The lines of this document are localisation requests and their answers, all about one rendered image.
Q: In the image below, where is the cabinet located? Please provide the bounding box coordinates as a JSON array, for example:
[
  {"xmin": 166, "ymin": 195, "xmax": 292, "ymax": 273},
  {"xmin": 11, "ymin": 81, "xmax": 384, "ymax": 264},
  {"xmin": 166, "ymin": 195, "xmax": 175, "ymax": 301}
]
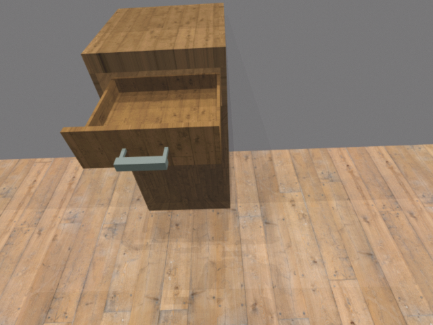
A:
[{"xmin": 81, "ymin": 3, "xmax": 230, "ymax": 211}]

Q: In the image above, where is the handle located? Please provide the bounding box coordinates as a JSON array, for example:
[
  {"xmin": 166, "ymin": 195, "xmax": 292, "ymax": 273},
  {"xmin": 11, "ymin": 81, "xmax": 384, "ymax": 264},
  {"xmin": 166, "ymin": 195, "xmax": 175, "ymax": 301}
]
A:
[{"xmin": 113, "ymin": 147, "xmax": 168, "ymax": 171}]

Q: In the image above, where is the drawer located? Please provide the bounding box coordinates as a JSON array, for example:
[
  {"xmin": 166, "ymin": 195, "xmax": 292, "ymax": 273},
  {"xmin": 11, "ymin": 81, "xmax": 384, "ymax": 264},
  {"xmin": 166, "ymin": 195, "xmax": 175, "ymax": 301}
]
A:
[{"xmin": 60, "ymin": 72, "xmax": 221, "ymax": 169}]

